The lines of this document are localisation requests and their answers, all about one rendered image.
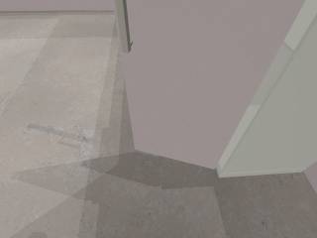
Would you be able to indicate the handle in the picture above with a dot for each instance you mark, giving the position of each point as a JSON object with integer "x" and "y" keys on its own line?
{"x": 123, "y": 23}

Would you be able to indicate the fridge door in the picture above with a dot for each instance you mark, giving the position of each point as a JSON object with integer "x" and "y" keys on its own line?
{"x": 194, "y": 68}

